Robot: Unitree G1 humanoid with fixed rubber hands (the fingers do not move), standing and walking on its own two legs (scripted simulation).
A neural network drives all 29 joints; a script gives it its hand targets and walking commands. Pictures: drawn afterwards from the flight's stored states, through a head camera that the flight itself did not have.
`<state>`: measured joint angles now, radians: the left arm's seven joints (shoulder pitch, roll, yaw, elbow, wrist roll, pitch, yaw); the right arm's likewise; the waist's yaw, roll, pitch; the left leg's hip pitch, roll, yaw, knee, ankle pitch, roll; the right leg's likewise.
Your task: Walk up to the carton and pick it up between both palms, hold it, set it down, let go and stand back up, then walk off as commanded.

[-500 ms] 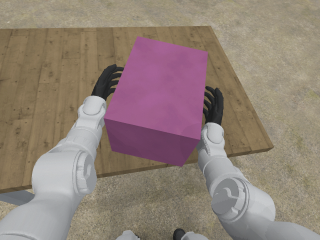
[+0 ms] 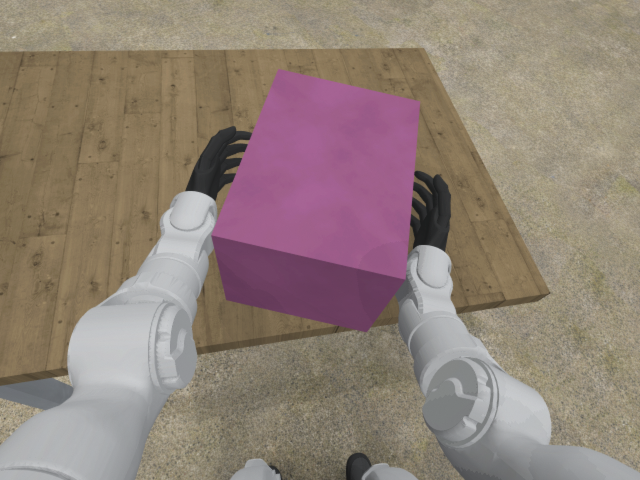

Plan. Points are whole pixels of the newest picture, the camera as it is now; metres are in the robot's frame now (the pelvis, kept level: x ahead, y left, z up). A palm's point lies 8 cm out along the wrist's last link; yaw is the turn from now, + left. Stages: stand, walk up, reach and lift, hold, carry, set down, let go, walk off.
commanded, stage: reach and lift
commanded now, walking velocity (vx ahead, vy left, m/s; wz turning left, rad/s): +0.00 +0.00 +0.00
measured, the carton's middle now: (322, 201) +0.46 -0.01 +0.02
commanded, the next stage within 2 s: none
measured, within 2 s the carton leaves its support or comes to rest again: leaves its support in 0.50 s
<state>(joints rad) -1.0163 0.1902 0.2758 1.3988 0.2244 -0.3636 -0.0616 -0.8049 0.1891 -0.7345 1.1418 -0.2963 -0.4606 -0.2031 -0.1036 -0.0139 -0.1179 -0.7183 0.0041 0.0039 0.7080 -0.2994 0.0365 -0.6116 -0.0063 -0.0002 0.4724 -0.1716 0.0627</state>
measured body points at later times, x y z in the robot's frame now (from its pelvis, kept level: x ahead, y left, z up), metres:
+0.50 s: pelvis +0.00 +0.00 +0.01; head +0.10 +0.05 +0.44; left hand +0.47 +0.12 +0.05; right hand +0.39 -0.16 +0.04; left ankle +0.01 +0.06 -0.72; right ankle +0.02 -0.18 -0.72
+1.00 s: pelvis -0.01 -0.03 +0.01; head +0.09 +0.01 +0.45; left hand +0.47 +0.10 +0.05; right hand +0.39 -0.19 +0.04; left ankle +0.01 +0.06 -0.72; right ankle +0.02 -0.19 -0.72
